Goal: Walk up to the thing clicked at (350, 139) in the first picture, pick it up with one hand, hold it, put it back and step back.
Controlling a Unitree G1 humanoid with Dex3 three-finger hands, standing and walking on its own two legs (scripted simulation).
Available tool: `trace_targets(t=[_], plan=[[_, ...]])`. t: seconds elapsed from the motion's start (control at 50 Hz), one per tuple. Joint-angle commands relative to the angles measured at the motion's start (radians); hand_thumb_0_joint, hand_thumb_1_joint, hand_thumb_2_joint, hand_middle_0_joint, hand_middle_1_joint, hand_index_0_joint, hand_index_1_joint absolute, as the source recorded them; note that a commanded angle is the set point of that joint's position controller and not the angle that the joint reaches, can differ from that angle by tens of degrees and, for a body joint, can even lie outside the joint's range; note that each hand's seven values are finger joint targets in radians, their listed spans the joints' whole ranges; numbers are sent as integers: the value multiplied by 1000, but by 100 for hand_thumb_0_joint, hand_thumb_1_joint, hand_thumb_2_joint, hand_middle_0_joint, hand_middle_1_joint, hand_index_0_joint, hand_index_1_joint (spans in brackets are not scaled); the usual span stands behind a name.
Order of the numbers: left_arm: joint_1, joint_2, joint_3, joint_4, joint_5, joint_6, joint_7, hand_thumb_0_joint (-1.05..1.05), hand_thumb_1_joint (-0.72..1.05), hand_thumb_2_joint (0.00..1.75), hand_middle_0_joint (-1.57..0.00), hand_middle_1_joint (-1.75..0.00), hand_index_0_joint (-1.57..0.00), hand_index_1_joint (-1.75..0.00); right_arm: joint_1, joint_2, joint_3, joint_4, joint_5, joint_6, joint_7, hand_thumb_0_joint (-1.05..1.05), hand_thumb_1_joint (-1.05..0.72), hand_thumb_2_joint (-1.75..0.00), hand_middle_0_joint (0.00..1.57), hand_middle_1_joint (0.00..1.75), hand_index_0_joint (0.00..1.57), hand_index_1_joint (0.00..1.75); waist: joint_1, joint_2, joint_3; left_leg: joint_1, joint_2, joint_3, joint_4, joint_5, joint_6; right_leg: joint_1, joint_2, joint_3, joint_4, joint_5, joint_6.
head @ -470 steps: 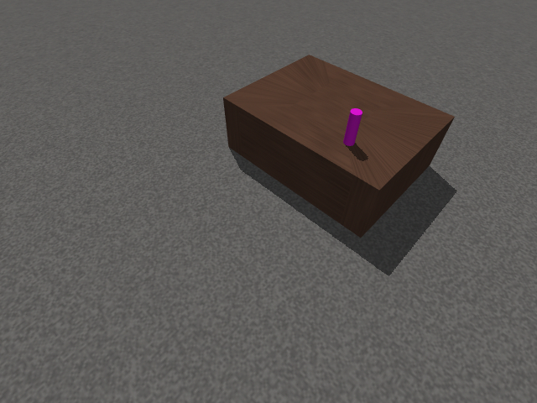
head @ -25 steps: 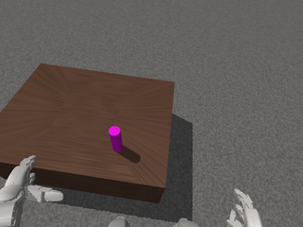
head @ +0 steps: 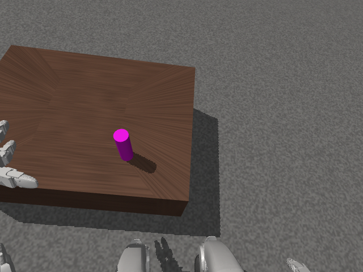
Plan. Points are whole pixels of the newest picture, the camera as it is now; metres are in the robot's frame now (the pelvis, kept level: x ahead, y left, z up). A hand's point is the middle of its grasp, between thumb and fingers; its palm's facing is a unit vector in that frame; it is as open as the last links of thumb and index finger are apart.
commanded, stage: go down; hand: left
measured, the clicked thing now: (124, 146) +0.53 +0.17 -0.29
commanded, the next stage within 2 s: none
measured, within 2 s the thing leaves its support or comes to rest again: neither
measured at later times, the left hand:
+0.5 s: hand (15, 138) +0.41 +0.36 +0.00, palm faces +0.15 -0.98 -0.10, open 17.3 cm
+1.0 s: hand (13, 130) +0.43 +0.37 +0.00, palm faces +0.14 -0.99 -0.08, open 17.1 cm
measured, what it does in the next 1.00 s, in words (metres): stands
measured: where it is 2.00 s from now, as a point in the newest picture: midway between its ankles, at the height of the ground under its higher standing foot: outside the picture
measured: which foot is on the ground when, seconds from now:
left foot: down 0.00-1.00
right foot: down 0.00-1.00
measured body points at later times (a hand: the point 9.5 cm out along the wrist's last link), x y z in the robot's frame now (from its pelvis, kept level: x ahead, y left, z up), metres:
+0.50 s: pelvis +0.00 +0.01 -0.01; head +0.13 +0.05 +0.42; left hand +0.39 +0.41 +0.01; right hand +0.06 -0.27 -0.10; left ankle +0.02 +0.12 -0.66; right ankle +0.03 -0.15 -0.66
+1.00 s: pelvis +0.00 +0.01 -0.03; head +0.15 +0.06 +0.40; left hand +0.41 +0.42 +0.01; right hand +0.05 -0.27 -0.12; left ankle +0.02 +0.12 -0.66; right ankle +0.03 -0.15 -0.66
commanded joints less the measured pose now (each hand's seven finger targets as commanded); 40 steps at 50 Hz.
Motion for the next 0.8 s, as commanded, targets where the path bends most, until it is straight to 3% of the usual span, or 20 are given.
trace_targets(t=[0.0,0.04,0.1,0.18,0.22,0.24,0.34,0.42,0.5,0.54,0.56,0.62,0.68,0.72,0.78], plan=[[-300,403,89,-129,-21,-101,-24,0,-47,7,-6,-2,-4,-3,91,-198,-62,-85,-1,-25,-13,0,-88,-90,20,30,20,30,17,150,-371,238,-20,7,-153,264,15,153,25,-13,-119,190,-63],[-299,410,99,-83,-21,-107,-33,0,-49,7,-6,-2,-4,-3,95,-204,-61,-84,-3,-18,-12,0,-88,-90,20,30,20,30,13,146,-370,218,-20,5,-144,279,16,144,24,-15,-110,200,-62],[-348,430,93,-80,-18,-129,-43,0,-48,6,-6,-2,-5,-3,82,-209,-60,-90,-3,-11,-7,0,-88,-89,20,30,20,30,15,191,-336,209,-15,-9,-167,178,7,75,29,-21,-100,111,-69],[-390,448,102,-71,-30,-144,-57,0,-47,6,-6,-2,-4,-2,93,-212,-55,-90,-3,-4,-9,0,-88,-89,20,30,20,30,-2,179,-377,216,-15,-6,-143,201,10,82,31,-21,-98,135,-67],[-394,471,116,-76,-32,-149,-61,0,-46,6,-6,-1,-4,-2,98,-213,-50,-86,-5,2,-7,0,-88,-90,20,30,20,30,4,189,-399,209,-18,-2,-127,239,12,92,28,-18,-94,162,-66],[-401,452,101,-60,-33,-148,-68,0,-48,6,-6,-1,-4,-2,102,-214,-50,-85,-5,3,-7,0,-89,-90,20,30,20,30,-9,182,-410,231,-14,-7,-120,267,13,78,29,-22,-88,174,-66],[-423,473,118,-66,-39,-160,-80,0,-49,6,-6,-1,-4,-2,115,-223,-46,-73,-9,12,-4,0,-89,-90,20,30,20,30,-4,222,-434,285,-4,-30,-106,355,0,13,34,-40,-63,192,-71],[-432,474,116,-59,-41,-164,-86,0,-49,7,-5,-1,-4,-2,109,-222,-43,-76,-11,16,-1,0,-89,-90,20,30,20,30,2,238,-432,296,0,-42,-104,369,-5,-11,36,-43,-49,186,-73],[-409,477,126,-37,-44,-159,-90,0,-49,7,-6,-1,-4,-2,117,-222,-41,-78,-10,24,-1,0,-89,-90,20,30,20,30,-8,191,-445,250,-9,-29,-80,398,7,38,32,-37,-50,239,-68],[-450,497,131,-81,-43,-166,-92,0,-50,6,-6,-1,-4,-2,116,-215,-38,-78,-13,27,0,0,-90,-90,20,30,20,30,-6,204,-471,251,-13,-21,-65,399,12,52,29,-28,-52,252,-65],[-453,496,132,-71,-44,-167,-94,0,-58,7,-7,-3,-4,-5,116,-215,-38,-80,-12,27,-1,0,-90,-90,20,30,20,30,-7,198,-466,254,-12,-21,-65,391,13,47,31,-28,-50,247,-64],[-466,492,129,-61,-45,-173,-95,0,-44,7,-6,-1,-3,-2,110,-214,-34,-78,-11,28,2,0,-89,-90,20,30,20,30,-14,204,-441,239,-10,-30,-64,376,10,8,30,-32,-37,226,-67],[-491,519,142,-53,-41,-184,-97,0,-45,7,-6,-1,-3,-2,114,-214,-33,-76,-15,32,3,0,-89,-90,20,30,20,30,-12,227,-444,225,-11,-33,-60,335,7,-8,31,-32,-30,193,-70],[-503,507,130,-43,-42,-183,-101,0,-45,7,-6,-1,-4,-2,112,-214,-31,-83,-15,32,4,0,-89,-90,20,30,20,30,-26,195,-443,192,-14,-26,-51,319,14,13,29,-26,-35,205,-67],[-517,518,125,-49,-41,-186,-107,0,-44,6,-6,-1,-4,-2,108,-218,-30,-87,-15,34,4,0,-89,-90,20,30,20,30,-23,216,-445,192,-14,-23,-54,273,14,0,29,-22,-34,170,-68]])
